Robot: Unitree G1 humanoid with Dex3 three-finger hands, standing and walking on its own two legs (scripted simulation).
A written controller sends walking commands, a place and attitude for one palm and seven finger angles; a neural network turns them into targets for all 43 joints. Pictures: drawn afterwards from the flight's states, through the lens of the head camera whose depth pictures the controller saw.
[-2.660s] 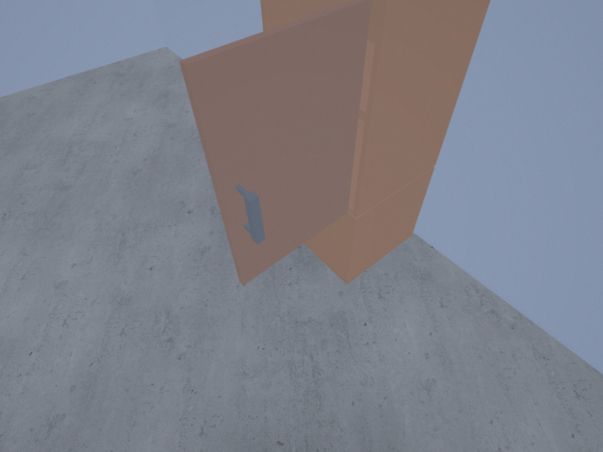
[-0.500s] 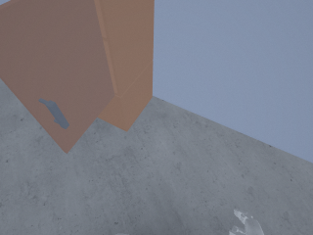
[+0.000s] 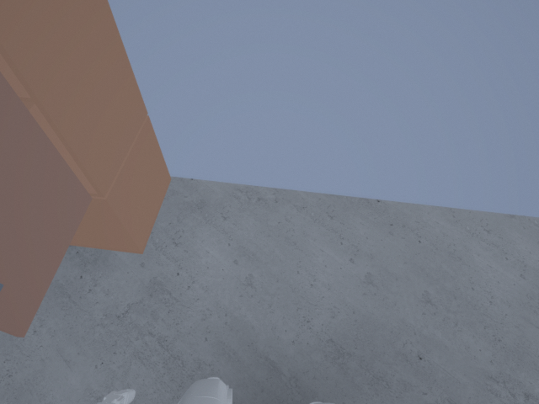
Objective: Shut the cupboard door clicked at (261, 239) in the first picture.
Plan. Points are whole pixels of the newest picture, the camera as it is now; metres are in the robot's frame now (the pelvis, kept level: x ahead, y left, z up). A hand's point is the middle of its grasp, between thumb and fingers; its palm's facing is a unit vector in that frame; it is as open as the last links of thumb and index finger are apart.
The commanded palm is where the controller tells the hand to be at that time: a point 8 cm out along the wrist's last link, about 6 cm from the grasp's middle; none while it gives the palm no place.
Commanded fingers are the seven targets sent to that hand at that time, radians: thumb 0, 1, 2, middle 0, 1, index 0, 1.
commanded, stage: walk to a spot facing it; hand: left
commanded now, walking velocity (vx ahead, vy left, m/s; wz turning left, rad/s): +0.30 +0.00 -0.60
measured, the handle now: out of the picture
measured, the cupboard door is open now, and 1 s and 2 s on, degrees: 92 92 92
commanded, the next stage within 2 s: turn to face it in 1.14 s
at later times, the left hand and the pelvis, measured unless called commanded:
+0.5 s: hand (242, 278) +0.35 +0.07 -0.16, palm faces -0.42 -0.89 -0.16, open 7.4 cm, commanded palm none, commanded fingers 0.00 0.90 0.90 -0.20 -0.30 -0.20 -0.30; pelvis +0.14 -0.04 -0.01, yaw -19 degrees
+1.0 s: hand (260, 284) +0.34 +0.04 -0.16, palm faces -0.33 -0.91 -0.23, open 7.3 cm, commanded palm none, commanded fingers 0.00 0.90 0.90 -0.20 -0.30 -0.20 -0.30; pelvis +0.33 -0.16 +0.00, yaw -28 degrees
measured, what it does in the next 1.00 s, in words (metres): walks ahead, turning right: left foot, then right foot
